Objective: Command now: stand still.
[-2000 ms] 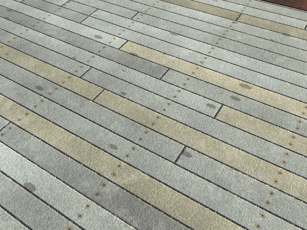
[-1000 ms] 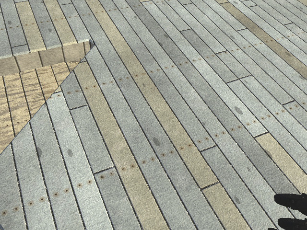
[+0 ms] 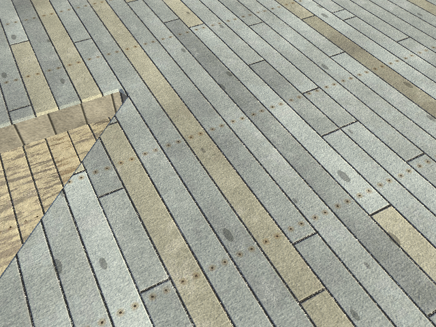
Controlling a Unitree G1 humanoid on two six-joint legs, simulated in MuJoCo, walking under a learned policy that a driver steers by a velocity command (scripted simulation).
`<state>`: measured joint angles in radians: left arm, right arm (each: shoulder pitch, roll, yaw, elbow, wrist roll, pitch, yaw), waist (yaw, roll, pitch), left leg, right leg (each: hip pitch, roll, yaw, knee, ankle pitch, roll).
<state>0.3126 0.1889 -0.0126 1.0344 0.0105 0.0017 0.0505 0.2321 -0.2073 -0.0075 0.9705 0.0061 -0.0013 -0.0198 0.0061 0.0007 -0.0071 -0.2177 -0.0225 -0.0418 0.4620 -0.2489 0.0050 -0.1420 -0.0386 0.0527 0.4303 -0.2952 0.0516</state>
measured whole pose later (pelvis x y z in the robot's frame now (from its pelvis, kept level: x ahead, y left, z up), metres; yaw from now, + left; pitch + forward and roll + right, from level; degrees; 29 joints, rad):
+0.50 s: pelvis +0.00 +0.00 +0.00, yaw +0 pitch +0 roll +0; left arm 0.37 0.17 -0.03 1.10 0.01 0.00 0.05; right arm 0.28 -0.19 0.01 1.06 0.01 0.01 -0.03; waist 0.00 0.00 0.00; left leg -0.21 -0.02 -0.04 0.44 -0.23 0.00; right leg -0.14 -0.03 0.05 0.41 -0.28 0.04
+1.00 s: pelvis +0.03 -0.01 +0.00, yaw +0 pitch +1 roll +0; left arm 0.47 0.21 0.02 1.02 0.03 -0.03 -0.02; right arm 0.36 -0.24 -0.07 0.99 -0.04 -0.08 0.03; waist 0.00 0.00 -0.03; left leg -0.19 0.00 -0.03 0.47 -0.34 0.06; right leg -0.10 -0.02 0.05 0.39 -0.32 -0.02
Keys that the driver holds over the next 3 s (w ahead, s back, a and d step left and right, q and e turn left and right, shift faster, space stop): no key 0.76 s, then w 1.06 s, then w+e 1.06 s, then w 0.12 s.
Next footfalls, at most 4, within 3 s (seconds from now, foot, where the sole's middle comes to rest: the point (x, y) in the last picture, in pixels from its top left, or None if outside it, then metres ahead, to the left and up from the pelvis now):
1.30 right None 0.26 -0.18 -0.78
1.80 left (213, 301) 0.61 0.05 -0.78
2.38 right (288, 227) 0.89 -0.21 -0.78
2.86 left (262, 160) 1.22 -0.14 -0.78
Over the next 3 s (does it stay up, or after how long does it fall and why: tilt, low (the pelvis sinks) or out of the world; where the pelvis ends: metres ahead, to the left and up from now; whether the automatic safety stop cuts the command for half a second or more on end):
stays up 1.09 -0.18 0.00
